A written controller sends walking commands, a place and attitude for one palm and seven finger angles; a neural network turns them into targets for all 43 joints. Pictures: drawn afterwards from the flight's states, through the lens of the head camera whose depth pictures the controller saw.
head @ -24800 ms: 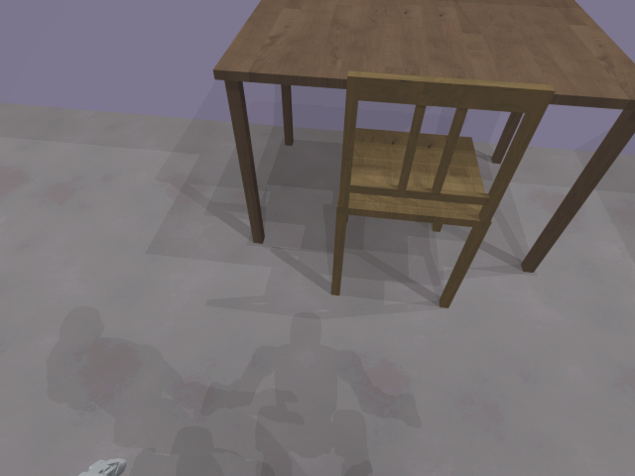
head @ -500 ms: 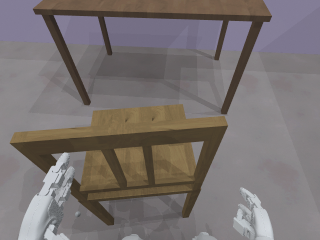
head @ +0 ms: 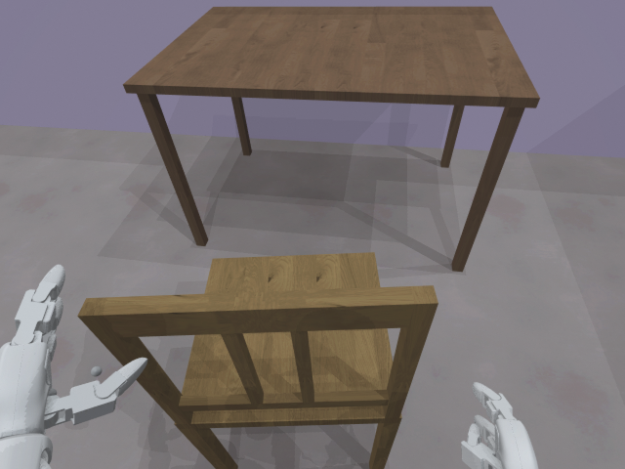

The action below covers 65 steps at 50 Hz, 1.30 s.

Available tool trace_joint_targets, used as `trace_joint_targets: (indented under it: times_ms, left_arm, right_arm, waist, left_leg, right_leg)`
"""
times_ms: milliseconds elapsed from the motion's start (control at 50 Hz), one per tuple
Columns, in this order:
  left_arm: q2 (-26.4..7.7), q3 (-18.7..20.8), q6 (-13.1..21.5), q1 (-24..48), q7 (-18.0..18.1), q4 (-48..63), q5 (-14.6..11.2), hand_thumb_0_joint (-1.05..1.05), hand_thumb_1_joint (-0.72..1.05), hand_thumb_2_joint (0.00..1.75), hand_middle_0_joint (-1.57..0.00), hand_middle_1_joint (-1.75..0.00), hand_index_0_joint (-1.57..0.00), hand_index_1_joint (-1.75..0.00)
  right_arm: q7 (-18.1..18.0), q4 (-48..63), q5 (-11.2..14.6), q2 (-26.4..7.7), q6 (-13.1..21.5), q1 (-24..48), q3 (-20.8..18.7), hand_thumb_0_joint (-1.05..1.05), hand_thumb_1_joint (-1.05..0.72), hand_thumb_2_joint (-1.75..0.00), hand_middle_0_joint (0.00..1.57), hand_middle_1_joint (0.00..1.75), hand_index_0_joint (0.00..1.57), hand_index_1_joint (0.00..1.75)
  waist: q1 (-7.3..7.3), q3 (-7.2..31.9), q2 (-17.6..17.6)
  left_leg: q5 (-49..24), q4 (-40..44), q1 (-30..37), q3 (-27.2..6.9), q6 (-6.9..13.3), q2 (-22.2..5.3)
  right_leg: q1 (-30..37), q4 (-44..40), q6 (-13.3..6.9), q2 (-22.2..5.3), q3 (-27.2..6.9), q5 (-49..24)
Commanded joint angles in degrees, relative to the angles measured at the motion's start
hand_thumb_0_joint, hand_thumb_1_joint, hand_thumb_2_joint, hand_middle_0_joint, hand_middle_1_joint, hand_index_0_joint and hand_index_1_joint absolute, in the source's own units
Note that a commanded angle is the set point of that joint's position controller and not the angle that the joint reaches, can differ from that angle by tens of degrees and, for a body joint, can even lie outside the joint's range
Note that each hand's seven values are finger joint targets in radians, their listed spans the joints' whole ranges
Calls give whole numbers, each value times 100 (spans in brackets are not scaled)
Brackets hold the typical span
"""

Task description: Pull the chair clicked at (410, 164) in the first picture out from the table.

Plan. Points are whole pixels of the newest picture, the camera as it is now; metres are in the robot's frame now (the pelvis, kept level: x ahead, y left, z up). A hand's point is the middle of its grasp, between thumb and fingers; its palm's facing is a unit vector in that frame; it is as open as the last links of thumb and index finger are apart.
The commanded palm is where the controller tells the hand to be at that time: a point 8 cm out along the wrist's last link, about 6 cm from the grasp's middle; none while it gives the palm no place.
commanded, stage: draw the hand back to the body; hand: left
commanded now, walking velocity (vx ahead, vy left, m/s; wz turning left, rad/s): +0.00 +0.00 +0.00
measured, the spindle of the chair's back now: (245, 367) +0.28 +0.15 -0.09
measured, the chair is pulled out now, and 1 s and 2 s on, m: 0.60 0.60 0.60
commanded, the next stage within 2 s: step back with the hand held close in 0.60 s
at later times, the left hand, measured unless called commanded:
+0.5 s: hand (78, 326) +0.20 +0.26 +0.16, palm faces +0.45 -0.77 -0.45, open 7.5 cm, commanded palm +0.15 +0.30 +0.18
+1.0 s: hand (66, 336) +0.19 +0.26 +0.16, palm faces +0.34 -0.77 -0.53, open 7.4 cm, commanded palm +0.13 +0.30 +0.19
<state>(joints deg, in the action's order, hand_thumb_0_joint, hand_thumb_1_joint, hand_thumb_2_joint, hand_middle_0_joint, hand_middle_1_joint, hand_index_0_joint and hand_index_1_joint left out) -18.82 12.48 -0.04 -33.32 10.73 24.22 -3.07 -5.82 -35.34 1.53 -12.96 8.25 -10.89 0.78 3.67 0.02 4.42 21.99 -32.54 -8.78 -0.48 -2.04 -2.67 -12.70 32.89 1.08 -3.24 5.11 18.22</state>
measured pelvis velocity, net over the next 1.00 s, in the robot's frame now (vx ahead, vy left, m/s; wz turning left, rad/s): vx -0.03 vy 0.02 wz -0.07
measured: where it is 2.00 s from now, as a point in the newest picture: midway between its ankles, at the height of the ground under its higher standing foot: outside the picture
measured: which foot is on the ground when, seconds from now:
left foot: down 0.00-1.00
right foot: down 0.00-1.00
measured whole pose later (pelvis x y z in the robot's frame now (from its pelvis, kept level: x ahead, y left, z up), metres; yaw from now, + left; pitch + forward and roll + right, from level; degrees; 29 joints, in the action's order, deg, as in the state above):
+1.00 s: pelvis -0.03 +0.02 +0.01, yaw -4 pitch -1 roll +0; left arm -22.0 22.2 5.7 -31.9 8.4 26.1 -2.9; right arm -3.9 -33.7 1.5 -13.1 1.6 -7.3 -1.8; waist 0.6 -3.9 3.7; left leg 16.4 -26.2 -9.0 4.0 -0.8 -2.2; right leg -14.6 26.1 2.1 -3.0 0.9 10.9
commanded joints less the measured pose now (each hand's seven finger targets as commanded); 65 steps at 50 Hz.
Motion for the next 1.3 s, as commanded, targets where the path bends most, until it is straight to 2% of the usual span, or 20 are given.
trace_joint_targets:
  times_ms: [0, 80, 160, 180, 200, 260, 280, 340, 480, 640, 700, 720, 760, 800, 860, 960, 1080, 1200, 1260, 1280]
  left_arm:
    - [-887, 910, 475, 257, 61, 1060, 36, 0, 54, 73, -15, -22, -15, -22]
    - [-1070, 1205, 530, 486, 38, 1131, 3, 0, 68, 80, -17, -26, -17, -26]
    - [-1262, 1489, 617, 729, 43, 1323, -36, 0, 83, 87, -19, -29, -19, -29]
    - [-1363, 1601, 613, 866, 44, 1373, -44, 0, 86, 88, -19, -29, -19, -29]
    - [-1383, 1650, 632, 924, 53, 1343, -48, 0, 90, 90, -20, -30, -20, -30]
    - [-1000, 1391, 598, 559, -15, 906, -69, 0, 90, 90, -20, -30, -20, -30]
    - [-983, 1348, 597, 571, -37, 945, -63, 0, 90, 90, -20, -30, -20, -30]
    - [-1129, 1428, 638, 579, -17, 1095, -52, 0, 90, 90, -20, -30, -20, -30]
    - [-1303, 1576, 642, 717, 24, 1440, -19, 0, 90, 90, -20, -30, -20, -30]
    - [-1120, 1441, 618, 680, 8, 1153, -34, 0, 90, 90, -20, -30, -20, -30]
    - [-1054, 1256, 645, 1128, -14, 1345, -8, 0, 90, 90, -20, -30, -20, -30]
    - [-2152, 2240, 962, 2094, -44, 1773, -90, 0, 90, 90, -20, -30, -20, -30]
    - [-1377, 1783, 962, 1176, -143, 933, -36, 0, 90, 90, -20, -30, -20, -30]
    - [-1185, 1642, 982, 727, -170, 939, -24, 0, 90, 90, -20, -30, -20, -30]
    - [-1158, 1636, 938, 235, -133, 1057, 31, 0, 90, 90, -20, -30, -20, -30]
    - [-1451, 1913, 958, 43, -34, 1493, 38, 0, 90, 90, -20, -30, -20, -30]
    - [-1605, 2030, 991, 85, 92, 1673, 13, 0, 90, 90, -20, -30, -20, -30]
    - [-1404, 1862, 1009, 218, 151, 1502, 46, 0, 90, 90, -20, -30, -20, -30]
    - [-1466, 1871, 1037, 391, 168, 1463, 102, 0, 90, 90, -20, -30, -20, -30]
    - [-1586, 1937, 1043, 393, 194, 1458, 108, 0, 90, 90, -20, -30, -20, -30]
  right_arm:
    - [21, 844, -28, -516, 286, 723, -255, 0, -90, -90, 20, 30, 20, 30]
    - [65, 777, -15, -543, 220, 809, -306, 0, -90, -90, 20, 30, 20, 30]
    - [79, 779, -26, -560, 199, 791, -328, 0, -90, -90, 20, 30, 20, 30]
    - [79, 744, -18, -579, 202, 821, -320, 0, -90, -90, 20, 30, 20, 30]
    - [82, 741, -23, -554, 210, 808, -307, 0, -90, -90, 20, 30, 20, 30]
    - [115, 707, -11, -573, 135, 814, -369, 0, -90, -90, 20, 30, 20, 30]
    - [125, 701, 5, -591, 128, 843, -384, 0, -90, -90, 20, 30, 20, 30]
    - [130, 719, -6, -597, 112, 853, -405, 0, -90, -90, 20, 30, 20, 30]
    - [105, 673, -2, -592, 191, 893, -389, 0, -90, -90, 20, 30, 20, 30]
    - [109, 670, -6, -599, 167, 869, -387, 0, -90, -90, 20, 30, 20, 30]
    - [128, 675, -17, -618, 212, 896, -330, 0, -90, -90, 20, 30, 20, 30]
    - [117, 804, 37, -716, 78, 679, -410, 0, -90, -90, 20, 30, 20, 30]
    - [135, 762, -10, -633, -46, 726, -400, 0, -90, -90, 20, 30, 20, 30]
    - [151, 847, -13, -634, -147, 775, -400, 0, -90, -90, 20, 30, 20, 30]
    - [176, 996, -36, -652, -352, 834, -440, 0, -90, -90, 20, 30, 20, 30]
    - [106, 1095, -16, -577, -453, 851, -480, 0, -90, -90, 20, 30, 20, 30]
    - [5, 1011, 13, -542, -323, 809, -468, 0, -90, -90, 20, 30, 20, 30]
    - [-20, 948, -36, -557, -219, 596, -438, 0, -90, -90, 20, 30, 20, 30]
    - [-5, 957, -61, -592, -184, 546, -431, 0, -90, -90, 20, 30, 20, 30]
    - [-26, 908, -43, -618, -172, 552, -447, 0, -90, -90, 20, 30, 20, 30]
  waist:
    - [-51, 294, -173]
    - [-40, 249, -40]
    - [-30, 452, -218]
    - [-28, 445, 15]
    - [-26, 427, -31]
    - [-50, 318, -392]
    - [-56, 339, -198]
    - [-28, 450, -349]
    - [-21, 542, 79]
    - [-35, 315, -232]
    - [-90, 249, 76]
    - [-221, -207, -89]
    - [-285, -1, -357]
    - [-270, 261, -103]
    - [-245, 582, -249]
    - [-242, 816, -291]
    - [-250, 698, 126]
    - [-289, 419, -189]
    - [-298, 257, -562]
    - [-305, 210, -454]
  left_leg:
    - [-1940, 696, -89, 138, 192, -35]
    - [-2178, 767, 42, 172, 190, -67]
    - [-2346, 812, 243, 210, 215, -78]
    - [-2380, 827, 234, 201, 198, -66]
    - [-2358, 853, 247, 203, 204, -62]
    - [-2358, 866, 249, 263, 226, -97]
    - [-2390, 870, 259, 274, 220, -93]
    - [-2414, 867, 301, 267, 241, -102]
    - [-2518, 876, 349, 255, 199, -108]
    - [-2178, 966, 244, 248, 211, -122]
    - [-1986, 1018, 224, 240, 206, -92]
    - [-1561, 872, -54, 234, 295, -256]
    - [-1439, 877, 21, 181, 272, -217]
    - [-1784, 1000, 71, 184, 277, -305]
    - [-2414, 981, 29, 105, 283, -449]
    - [-2632, 906, -140, 26, 296, -562]
    - [-1749, 946, -707, -71, 335, -607]
    - [-117, 828, -1194, -28, 316, -381]
    - [386, 668, -1268, -10, 315, -251]
    - [562, 712, -1297, -50, 336, -269]
  right_leg:
    - [603, -623, -198, -15, -139, -1796]
    - [697, -720, -201, -11, -175, -2031]
    - [840, -744, -174, -13, -170, -2249]
    - [883, -769, -196, -10, -198, -2262]
    - [893, -786, -186, -23, -186, -2257]
    - [830, -818, -154, -14, -156, -2293]
    - [852, -846, -167, -18, -185, -2300]
    - [885, -819, -154, -29, -167, -2351]
    - [929, -829, -195, -34, -198, -2339]
    - [794, -871, -174, -15, -165, -1993]
    - [737, -935, -189, -27, -198, -1789]
    - [246, -1233, -230, -294, -927, -2480]
    - [413, -1173, -259, -420, -937, -2676]
    - [569, -991, -205, -403, -793, -2699]
    - [654, -793, -148, -355, -657, -2723]
    - [583, -569, -100, -334, -596, -2700]
    - [455, -471, -70, -300, -636, -2059]
    - [15, -903, -113, -340, -981, -818]
    - [-410, -1248, -150, -397, -1157, 64]
    - [-462, -1329, -162, -398, -1171, 314]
